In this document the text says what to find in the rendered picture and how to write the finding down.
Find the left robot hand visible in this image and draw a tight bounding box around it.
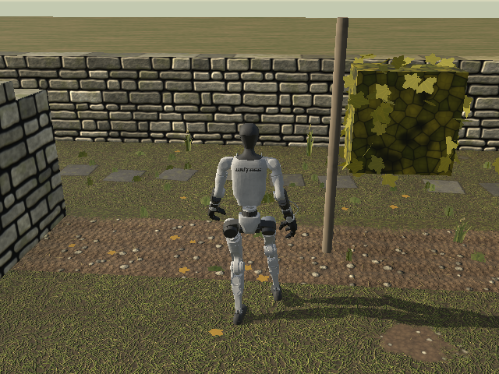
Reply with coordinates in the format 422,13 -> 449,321
208,207 -> 226,221

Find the robot left foot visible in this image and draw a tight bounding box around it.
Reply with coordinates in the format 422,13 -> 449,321
233,304 -> 247,325

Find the right robot hand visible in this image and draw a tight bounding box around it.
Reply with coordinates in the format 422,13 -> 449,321
279,219 -> 297,238

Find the right robot upper arm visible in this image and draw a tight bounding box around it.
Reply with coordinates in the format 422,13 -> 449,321
265,157 -> 285,201

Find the right robot forearm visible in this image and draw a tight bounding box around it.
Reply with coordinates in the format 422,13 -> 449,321
278,189 -> 295,223

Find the left robot upper arm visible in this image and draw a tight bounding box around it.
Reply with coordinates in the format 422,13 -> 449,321
213,157 -> 233,198

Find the left robot thigh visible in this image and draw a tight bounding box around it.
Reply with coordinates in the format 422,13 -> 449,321
223,218 -> 245,275

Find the left robot forearm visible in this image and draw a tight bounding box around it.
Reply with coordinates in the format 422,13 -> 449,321
209,187 -> 221,211

